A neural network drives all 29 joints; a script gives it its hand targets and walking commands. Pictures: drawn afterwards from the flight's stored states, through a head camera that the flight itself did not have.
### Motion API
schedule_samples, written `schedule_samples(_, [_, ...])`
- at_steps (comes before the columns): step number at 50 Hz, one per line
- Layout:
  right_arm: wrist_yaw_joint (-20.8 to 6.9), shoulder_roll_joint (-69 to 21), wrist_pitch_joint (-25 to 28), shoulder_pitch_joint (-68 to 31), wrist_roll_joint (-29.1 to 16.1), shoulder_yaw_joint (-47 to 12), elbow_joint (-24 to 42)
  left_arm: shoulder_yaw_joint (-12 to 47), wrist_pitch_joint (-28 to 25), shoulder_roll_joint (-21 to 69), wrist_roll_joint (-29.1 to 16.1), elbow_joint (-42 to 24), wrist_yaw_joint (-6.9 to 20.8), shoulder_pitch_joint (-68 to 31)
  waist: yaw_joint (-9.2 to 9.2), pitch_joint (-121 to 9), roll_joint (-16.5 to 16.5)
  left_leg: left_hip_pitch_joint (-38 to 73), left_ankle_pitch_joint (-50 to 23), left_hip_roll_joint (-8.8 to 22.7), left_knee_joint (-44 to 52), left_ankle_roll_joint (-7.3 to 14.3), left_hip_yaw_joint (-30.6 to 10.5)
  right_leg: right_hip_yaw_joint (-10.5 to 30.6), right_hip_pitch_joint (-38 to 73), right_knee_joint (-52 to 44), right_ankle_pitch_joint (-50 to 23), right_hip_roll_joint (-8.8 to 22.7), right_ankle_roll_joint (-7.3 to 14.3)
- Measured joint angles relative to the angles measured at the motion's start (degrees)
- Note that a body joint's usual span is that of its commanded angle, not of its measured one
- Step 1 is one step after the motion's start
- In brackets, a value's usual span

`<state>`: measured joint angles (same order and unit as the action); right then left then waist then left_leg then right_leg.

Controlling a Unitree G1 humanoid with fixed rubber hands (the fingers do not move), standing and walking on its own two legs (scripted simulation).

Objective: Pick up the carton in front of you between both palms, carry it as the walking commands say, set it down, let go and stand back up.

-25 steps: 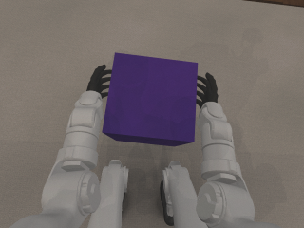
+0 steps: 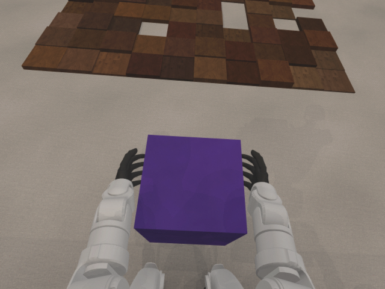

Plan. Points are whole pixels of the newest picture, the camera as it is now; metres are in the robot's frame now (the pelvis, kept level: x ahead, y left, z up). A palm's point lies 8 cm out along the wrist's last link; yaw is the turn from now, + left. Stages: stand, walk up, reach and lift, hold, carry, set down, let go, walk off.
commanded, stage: reach and lift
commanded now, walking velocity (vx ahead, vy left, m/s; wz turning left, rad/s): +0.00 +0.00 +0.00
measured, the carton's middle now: (190, 196) +0.35 +0.00 -0.10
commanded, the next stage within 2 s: hold in 1.44 s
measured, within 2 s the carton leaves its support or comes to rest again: neither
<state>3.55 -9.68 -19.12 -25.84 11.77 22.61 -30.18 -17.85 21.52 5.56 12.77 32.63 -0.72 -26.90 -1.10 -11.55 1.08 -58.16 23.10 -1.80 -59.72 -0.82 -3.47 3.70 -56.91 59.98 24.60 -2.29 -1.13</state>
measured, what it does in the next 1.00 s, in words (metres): rises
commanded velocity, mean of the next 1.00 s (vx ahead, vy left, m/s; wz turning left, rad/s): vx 0.00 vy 0.00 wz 0.00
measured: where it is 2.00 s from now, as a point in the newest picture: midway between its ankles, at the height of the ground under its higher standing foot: outside the picture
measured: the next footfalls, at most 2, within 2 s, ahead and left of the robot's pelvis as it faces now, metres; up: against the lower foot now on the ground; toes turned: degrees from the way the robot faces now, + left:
none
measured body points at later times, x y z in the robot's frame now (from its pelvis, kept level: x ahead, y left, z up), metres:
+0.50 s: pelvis +0.02 -0.01 +0.08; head -0.01 +0.00 +0.53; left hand +0.32 +0.15 +0.09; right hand +0.33 -0.15 +0.10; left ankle +0.05 +0.12 -0.66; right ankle +0.03 -0.13 -0.66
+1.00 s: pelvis +0.02 +0.00 +0.08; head +0.00 +0.00 +0.53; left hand +0.33 +0.15 +0.10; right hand +0.34 -0.15 +0.11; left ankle +0.05 +0.13 -0.66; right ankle +0.03 -0.13 -0.66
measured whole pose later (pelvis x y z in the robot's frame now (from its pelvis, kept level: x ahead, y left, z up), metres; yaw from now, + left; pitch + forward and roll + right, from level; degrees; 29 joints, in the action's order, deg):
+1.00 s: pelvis +0.02 +0.00 +0.08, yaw +0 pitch -4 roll +0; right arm -0.5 -10.1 -34.6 -19.8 18.6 18.2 -21.6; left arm -15.6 37.3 9.5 18.1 20.3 0.5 -18.2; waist 0.2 0.8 0.5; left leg -8.8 10.9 -1.0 -23.7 -0.5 -3.5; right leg 4.5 -8.0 24.3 12.3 -0.9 -0.6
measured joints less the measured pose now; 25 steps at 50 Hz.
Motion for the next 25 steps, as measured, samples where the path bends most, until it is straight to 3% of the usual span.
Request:
schedule_samples(8, [-0.56,-0.53,-2.42,5.67,0.74,-2.50,2.70,1.38,2.23,1.43,-0.06,-3.77,-0.08,6.59,0.56,2.27,-0.16,16.31,-3.28,0.34,12.16,0.04,-0.06,0.25,16.12,-11.94,-3.28,0.39,0.42])
schedule_samples(17, [-1.62,0.59,-8.56,9.26,1.31,-6.10,6.26,3.30,8.31,3.15,0.66,-9.84,-0.80,12.02,0.99,5.15,-0.39,34.42,-7.48,0.65,25.18,0.04,-0.33,0.27,34.15,-24.79,-7.40,0.91,0.65])
schedule_samples(25, [-2.78,0.25,-13.80,8.05,4.66,-5.66,6.33,3.14,13.95,3.31,3.48,-10.47,0.34,11.10,1.34,8.10,-0.49,45.40,-10.27,0.95,32.25,0.04,-0.26,0.46,44.97,-31.69,-10.20,1.05,0.81])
